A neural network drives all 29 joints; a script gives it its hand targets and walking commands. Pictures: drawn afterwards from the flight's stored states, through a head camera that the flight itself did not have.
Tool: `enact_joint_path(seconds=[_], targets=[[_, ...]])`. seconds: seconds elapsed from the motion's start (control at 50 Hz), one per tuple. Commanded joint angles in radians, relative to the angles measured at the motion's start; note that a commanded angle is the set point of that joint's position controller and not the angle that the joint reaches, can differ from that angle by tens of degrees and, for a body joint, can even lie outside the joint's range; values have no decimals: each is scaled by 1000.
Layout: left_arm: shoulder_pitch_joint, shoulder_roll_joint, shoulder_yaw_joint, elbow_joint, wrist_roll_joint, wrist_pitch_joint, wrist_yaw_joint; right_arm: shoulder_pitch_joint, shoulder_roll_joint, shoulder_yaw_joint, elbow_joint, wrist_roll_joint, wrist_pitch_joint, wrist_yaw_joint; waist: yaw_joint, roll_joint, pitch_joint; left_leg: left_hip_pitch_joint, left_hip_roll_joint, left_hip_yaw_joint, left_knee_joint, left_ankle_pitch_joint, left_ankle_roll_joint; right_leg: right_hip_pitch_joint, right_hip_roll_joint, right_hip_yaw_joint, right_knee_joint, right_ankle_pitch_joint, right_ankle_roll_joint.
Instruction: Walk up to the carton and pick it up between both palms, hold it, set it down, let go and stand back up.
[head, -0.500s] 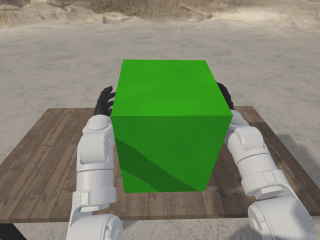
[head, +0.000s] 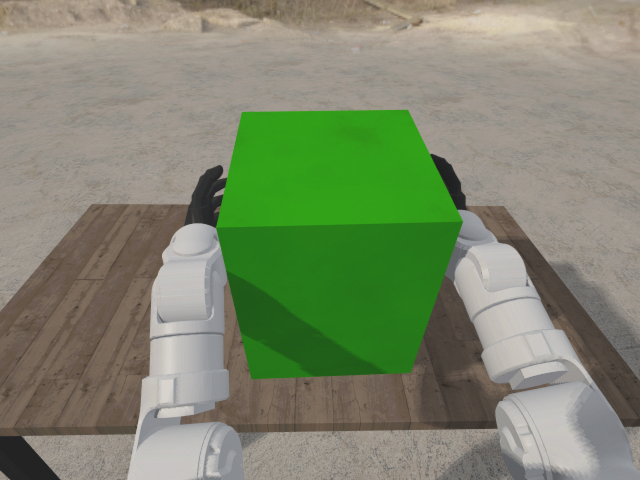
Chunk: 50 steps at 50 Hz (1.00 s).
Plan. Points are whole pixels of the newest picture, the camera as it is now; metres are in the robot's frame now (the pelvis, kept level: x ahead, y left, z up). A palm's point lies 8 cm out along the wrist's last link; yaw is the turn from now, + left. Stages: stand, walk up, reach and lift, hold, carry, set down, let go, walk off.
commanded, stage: hold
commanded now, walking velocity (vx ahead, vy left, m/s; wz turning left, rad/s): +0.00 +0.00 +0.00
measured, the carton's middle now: (328, 246) +0.36 +0.00 +0.19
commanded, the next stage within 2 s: none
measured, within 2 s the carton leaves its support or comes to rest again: neither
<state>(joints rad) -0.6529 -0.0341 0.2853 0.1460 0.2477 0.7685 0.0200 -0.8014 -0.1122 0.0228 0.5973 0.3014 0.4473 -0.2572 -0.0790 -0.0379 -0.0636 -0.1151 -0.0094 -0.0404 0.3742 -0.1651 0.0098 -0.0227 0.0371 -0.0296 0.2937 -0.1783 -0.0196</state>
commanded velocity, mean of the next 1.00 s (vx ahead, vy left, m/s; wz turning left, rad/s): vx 0.00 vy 0.00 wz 0.00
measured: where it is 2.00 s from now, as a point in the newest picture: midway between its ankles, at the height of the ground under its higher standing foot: outside the picture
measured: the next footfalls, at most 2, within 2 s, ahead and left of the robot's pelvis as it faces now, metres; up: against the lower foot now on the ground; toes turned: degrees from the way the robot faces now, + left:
none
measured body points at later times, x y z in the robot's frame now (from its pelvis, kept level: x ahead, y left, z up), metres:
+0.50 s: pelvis +0.00 +0.00 +0.00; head -0.06 +0.03 +0.44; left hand +0.37 +0.15 +0.21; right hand +0.38 -0.15 +0.22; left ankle +0.03 +0.11 -0.75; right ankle +0.00 -0.10 -0.75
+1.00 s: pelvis +0.00 +0.00 +0.00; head -0.07 +0.03 +0.44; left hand +0.37 +0.15 +0.21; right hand +0.39 -0.15 +0.22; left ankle +0.03 +0.11 -0.75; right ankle +0.00 -0.10 -0.75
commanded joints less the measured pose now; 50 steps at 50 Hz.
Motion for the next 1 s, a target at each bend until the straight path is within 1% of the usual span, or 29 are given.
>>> enact_joint_path(seconds=[0.0,0.06,0.18,0.34,0.64,0.98], targets=[[-816,-586,-549,-120,-164,-82,-118,-812,741,329,-351,96,-48,90,-11,71,-402,226,-21,5,-15,246,-32,-9,21,-5,-31,193,89],[-818,-592,-555,-127,-166,-80,-114,-815,734,320,-347,93,-50,98,-10,79,-401,225,-14,5,-16,254,-38,-12,26,-7,-33,170,79],[-820,-602,-576,-145,-177,-81,-104,-830,735,335,-374,105,-55,101,-11,82,-420,245,-11,1,2,306,-47,-13,33,-9,-29,204,75],[-816,-602,-574,-141,-175,-79,-101,-831,738,336,-377,103,-54,103,-6,74,-415,237,-12,1,-2,292,-41,-11,31,-4,-31,199,76],[-832,-586,-544,-109,-168,-83,-111,-840,755,331,-356,103,-44,94,-1,56,-408,216,-23,3,-11,250,-27,-1,20,5,-32,215,91],[-852,-590,-543,-102,-175,-86,-108,-848,756,322,-341,107,-40,95,-3,65,-414,212,-21,1,-10,248,-31,-11,23,3,-31,194,87]])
